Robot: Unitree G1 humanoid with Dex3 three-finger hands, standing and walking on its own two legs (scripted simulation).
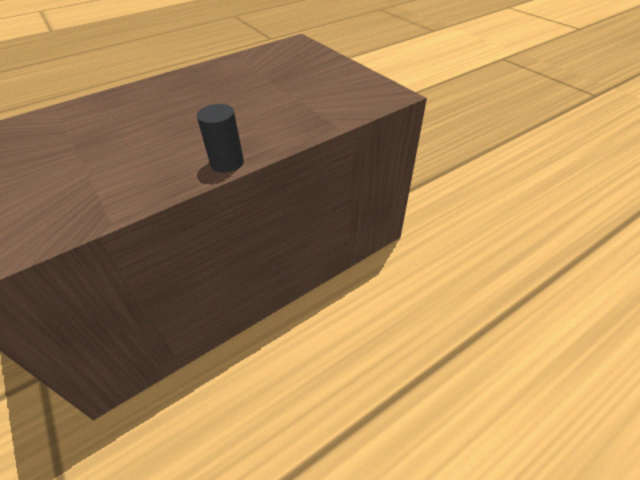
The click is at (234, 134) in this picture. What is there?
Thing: squat round
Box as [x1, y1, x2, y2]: [197, 104, 243, 172]
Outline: 208,105 197,112 197,118 210,165 214,170 221,172 234,170 242,164 243,159 233,109 225,104
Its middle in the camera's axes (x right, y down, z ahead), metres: -0.24 -0.25 +0.97
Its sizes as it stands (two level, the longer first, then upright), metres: 0.088 0.088 0.144
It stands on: a support 0.65 m high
